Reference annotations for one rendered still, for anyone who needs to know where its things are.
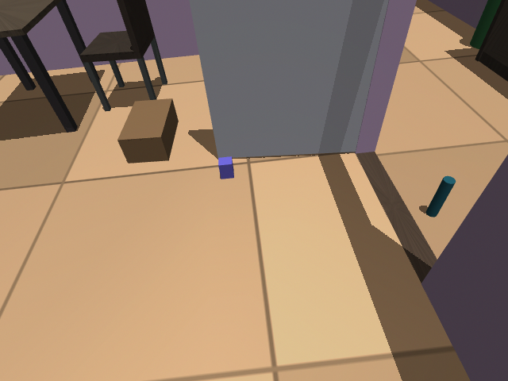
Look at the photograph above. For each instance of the chair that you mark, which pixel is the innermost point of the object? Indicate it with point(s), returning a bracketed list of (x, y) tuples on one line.
[(125, 45)]

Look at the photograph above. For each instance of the bookshelf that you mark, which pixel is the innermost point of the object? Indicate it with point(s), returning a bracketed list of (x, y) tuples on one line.
[(493, 52)]

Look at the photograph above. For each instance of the table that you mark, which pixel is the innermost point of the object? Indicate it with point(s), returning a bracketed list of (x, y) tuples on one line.
[(18, 17)]

